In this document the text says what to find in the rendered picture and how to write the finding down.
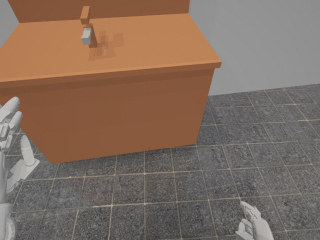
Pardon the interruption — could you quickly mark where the counter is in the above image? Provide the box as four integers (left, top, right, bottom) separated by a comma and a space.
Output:
0, 0, 222, 164

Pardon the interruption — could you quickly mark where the robot left forearm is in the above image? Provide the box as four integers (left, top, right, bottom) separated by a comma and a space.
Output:
0, 203, 18, 240

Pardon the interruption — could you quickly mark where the right robot hand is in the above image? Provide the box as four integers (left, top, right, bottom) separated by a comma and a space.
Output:
235, 201, 274, 240

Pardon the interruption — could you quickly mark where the left robot hand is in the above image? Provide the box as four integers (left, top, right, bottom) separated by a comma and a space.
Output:
0, 96, 40, 204

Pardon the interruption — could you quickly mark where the tap lever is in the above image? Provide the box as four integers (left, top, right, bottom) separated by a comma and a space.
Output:
81, 27, 92, 45

